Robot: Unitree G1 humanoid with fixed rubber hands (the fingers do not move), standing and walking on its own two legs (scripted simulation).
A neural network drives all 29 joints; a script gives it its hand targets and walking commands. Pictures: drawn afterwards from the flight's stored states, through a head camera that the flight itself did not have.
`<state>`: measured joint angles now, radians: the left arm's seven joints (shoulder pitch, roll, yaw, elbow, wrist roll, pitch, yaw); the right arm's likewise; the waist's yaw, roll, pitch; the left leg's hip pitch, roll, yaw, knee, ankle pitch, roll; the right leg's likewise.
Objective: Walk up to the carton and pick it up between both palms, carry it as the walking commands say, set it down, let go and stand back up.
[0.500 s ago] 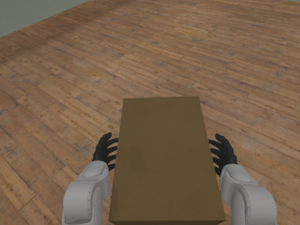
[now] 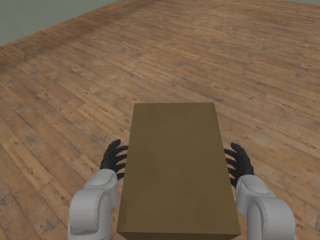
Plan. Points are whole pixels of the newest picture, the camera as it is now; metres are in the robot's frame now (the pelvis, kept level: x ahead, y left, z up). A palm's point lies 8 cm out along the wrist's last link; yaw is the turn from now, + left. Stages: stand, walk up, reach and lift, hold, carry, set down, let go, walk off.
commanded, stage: carry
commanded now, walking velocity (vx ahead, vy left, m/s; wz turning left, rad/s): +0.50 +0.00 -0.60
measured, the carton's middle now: (174, 178) +0.28 +0.01 +0.01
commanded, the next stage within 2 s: none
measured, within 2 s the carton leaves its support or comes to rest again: neither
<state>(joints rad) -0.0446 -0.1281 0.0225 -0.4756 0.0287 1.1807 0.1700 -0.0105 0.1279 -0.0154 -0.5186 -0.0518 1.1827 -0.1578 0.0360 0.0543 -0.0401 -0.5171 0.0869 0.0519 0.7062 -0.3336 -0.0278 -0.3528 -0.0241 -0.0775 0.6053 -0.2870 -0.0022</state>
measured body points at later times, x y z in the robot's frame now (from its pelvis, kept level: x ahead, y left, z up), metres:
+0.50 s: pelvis -0.04 -0.05 +0.02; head -0.07 -0.05 +0.47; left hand +0.23 +0.05 +0.12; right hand +0.17 -0.24 +0.11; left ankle -0.05 +0.09 -0.73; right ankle -0.04 -0.18 -0.71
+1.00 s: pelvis +0.14 -0.13 +0.01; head +0.16 -0.12 +0.46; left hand +0.44 -0.13 +0.09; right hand +0.29 -0.38 +0.09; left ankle +0.24 -0.06 -0.73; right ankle -0.01 -0.17 -0.67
